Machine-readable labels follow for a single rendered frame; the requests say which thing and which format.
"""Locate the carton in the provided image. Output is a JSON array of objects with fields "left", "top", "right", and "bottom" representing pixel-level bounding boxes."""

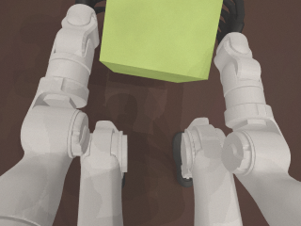
[{"left": 99, "top": 0, "right": 223, "bottom": 83}]

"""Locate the robot left hand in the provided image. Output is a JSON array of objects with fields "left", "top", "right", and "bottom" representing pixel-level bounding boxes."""
[{"left": 75, "top": 0, "right": 106, "bottom": 15}]

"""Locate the right robot forearm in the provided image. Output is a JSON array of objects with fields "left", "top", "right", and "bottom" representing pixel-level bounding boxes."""
[{"left": 214, "top": 32, "right": 291, "bottom": 161}]

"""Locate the left robot upper arm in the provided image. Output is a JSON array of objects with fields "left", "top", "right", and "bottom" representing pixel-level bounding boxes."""
[{"left": 0, "top": 105, "right": 90, "bottom": 226}]

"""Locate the right robot upper arm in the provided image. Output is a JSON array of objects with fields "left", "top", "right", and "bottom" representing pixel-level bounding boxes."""
[{"left": 221, "top": 129, "right": 301, "bottom": 226}]

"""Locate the robot right hand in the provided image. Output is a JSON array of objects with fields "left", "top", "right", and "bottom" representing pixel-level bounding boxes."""
[{"left": 216, "top": 0, "right": 245, "bottom": 45}]

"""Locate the right robot foot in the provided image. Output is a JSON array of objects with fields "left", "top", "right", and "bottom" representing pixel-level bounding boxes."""
[{"left": 172, "top": 132, "right": 193, "bottom": 188}]

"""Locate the left robot thigh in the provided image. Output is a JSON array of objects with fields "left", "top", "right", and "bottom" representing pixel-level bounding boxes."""
[{"left": 77, "top": 128, "right": 128, "bottom": 226}]

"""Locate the left robot forearm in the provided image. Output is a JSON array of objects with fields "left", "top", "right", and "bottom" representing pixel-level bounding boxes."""
[{"left": 21, "top": 4, "right": 100, "bottom": 148}]

